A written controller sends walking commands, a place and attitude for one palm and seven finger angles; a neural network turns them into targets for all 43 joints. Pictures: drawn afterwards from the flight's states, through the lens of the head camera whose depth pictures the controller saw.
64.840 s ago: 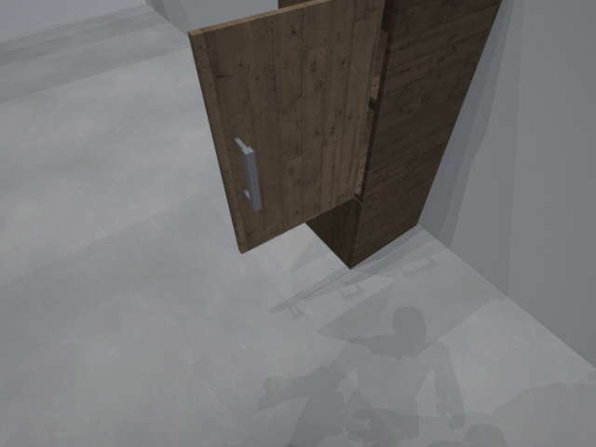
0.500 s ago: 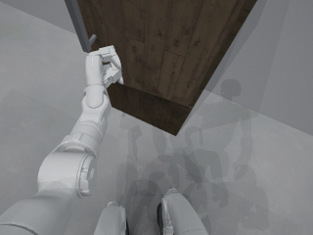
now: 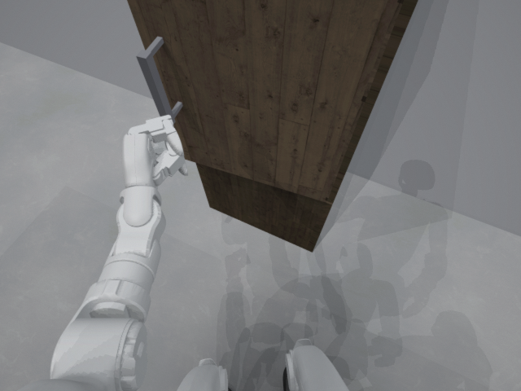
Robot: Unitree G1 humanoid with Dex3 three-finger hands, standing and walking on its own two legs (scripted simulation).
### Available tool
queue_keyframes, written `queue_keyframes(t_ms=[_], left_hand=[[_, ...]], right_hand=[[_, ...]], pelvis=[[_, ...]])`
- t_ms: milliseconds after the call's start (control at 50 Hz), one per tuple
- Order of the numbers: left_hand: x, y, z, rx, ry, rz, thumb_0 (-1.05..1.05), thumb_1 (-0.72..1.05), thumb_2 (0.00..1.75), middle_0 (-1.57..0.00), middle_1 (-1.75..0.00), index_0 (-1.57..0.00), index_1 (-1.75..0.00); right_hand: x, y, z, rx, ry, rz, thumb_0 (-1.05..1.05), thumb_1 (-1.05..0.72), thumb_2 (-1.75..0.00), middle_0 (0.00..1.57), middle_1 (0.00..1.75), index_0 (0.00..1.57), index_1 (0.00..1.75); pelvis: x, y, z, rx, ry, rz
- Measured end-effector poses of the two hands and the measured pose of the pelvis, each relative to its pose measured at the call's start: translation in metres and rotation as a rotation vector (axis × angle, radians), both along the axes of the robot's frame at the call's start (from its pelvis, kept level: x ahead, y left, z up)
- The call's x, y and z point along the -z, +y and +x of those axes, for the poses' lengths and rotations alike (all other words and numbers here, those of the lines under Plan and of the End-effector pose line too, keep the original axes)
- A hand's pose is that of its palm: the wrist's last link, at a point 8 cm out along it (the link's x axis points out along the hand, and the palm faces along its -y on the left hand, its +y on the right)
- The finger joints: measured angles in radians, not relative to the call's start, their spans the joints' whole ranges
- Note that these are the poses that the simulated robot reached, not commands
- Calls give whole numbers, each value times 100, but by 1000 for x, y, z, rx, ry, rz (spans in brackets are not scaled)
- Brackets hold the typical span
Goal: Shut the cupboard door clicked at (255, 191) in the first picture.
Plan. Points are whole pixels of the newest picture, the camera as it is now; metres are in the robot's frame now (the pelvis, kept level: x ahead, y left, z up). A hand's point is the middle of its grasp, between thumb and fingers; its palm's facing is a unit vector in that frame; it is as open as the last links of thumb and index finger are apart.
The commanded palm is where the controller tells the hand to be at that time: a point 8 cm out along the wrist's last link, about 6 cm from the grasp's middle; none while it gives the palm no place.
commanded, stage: draw the hand back to the body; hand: left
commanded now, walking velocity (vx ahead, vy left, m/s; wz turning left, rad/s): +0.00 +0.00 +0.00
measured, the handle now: (163, 85) +0.66 +0.14 +0.03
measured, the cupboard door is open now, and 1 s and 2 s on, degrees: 6 6 6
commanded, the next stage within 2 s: step back with the hand held close in 1.34 s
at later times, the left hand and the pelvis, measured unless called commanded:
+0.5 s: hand (74, 234) +0.30 +0.18 +0.14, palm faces +0.14 -0.96 -0.23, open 3.2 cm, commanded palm +0.27 +0.23 +0.17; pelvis +0.02 +0.00 +0.07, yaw +2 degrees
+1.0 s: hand out of the picture +0.20 +0.29 +0.25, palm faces +0.51 -0.74 -0.44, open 6.4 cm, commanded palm +0.15 +0.31 +0.25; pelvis +0.03 +0.01 +0.08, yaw +3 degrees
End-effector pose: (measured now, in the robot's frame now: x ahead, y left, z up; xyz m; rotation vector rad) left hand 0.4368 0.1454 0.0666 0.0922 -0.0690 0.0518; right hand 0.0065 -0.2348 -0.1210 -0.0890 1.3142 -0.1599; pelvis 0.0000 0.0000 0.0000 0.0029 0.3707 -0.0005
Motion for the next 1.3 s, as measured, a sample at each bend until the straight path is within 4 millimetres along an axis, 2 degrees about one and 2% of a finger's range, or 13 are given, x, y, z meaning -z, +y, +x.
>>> queue_keyframes(t_ms=[60, 120, 220, 280, 420, 540, 640, 720, 820, 1020, 1100, 1220, 1300], left_hand=[[-7, 15, -28, -7, 74, -26, 2, 90, 90, -130, -150, -129, -150], [-20, 23, -51, -16, 79, -79, 2, 90, 90, -130, -150, -130, -150], [-54, 26, -73, 27, -41, -73, 2, 90, 90, -130, -150, -129, -149], [-64, 31, -88, 58, -49, -45, 2, 90, 90, -128, -147, -127, -147], [-72, 59, -136, -10, 86, 94, 2, 89, 90, -116, -134, -115, -134], [-104, 92, -170, -143, 69, 152, 2, 89, 90, -101, -118, -101, -117], [-132, 108, -193, -215, 18, 180, 2, 89, 90, -88, -103, -87, -103], [-140, 120, -211, -261, 19, 202, 2, 89, 90, -77, -92, -76, -91], [-152, 141, -237, -342, 26, 259, 2, 89, 90, -63, -77, -63, -76], [-202, 173, -288, -499, -85, 423, 2, 89, 90, -37, -47, -36, -47], [-195, 176, -294, -531, -68, 399, 2, 89, 90, -29, -39, -28, -38], [-173, 165, -287, -490, -15, 330, 2, 89, 90, -23, -33, -23, -32], [-179, 158, -284, -456, -52, 343, 2, 89, 90, -22, -31, -22, -31]], right_hand=[[-16, -5, 16, -9, -45, -13, 1, -91, -90, 20, 29, 20, 30], [-35, -13, 41, -38, -129, -58, 1, -91, -90, 20, 29, 20, 30], [-62, -24, 92, -93, -307, -126, 1, -91, -90, 20, 29, 20, 30], [-76, -23, 122, -108, -411, -128, 1, -91, -90, 20, 29, 20, 30], [-105, 2, 173, -87, -544, -91, 1, -91, -90, 20, 29, 20, 30], [-118, 31, 199, -167, -598, -52, 1, -91, -90, 20, 29, 20, 30], [-121, 49, 209, -218, -620, -14, 1, -91, -90, 20, 29, 20, 30], [-121, 54, 211, -231, -617, -2, 2, -91, -90, 20, 29, 20, 30], [-120, 49, 208, -233, -604, -15, 2, -91, -90, 20, 30, 20, 30], [-118, 35, 205, -229, -619, -43, 2, -91, -90, 20, 29, 20, 30], [-117, 32, 202, -234, -620, -48, 2, -91, -90, 20, 29, 20, 30], [-118, 28, 194, -229, -617, -65, 2, -91, -90, 20, 29, 20, 30], [-122, 27, 191, -218, -636, -74, 2, -91, -90, 20, 29, 20, 30]], pelvis=[[-16, -1, 3, -9, -58, -5], [-28, -2, 5, -26, -112, -11], [-36, -2, 5, -40, -174, -13], [-40, -1, 5, -35, -204, -10], [-58, 1, 12, -28, -301, 4], [-69, 3, 18, -48, -366, 2], [-75, 6, 23, -54, -399, 3], [-78, 6, 26, -53, -412, 3], [-80, 6, 30, -52, -423, 0], [-80, 7, 29, -55, -436, 0], [-80, 6, 23, -58, -442, 3], [-81, 4, 18, -53, -441, 6], [-81, 3, 19, -48, -447, 3]])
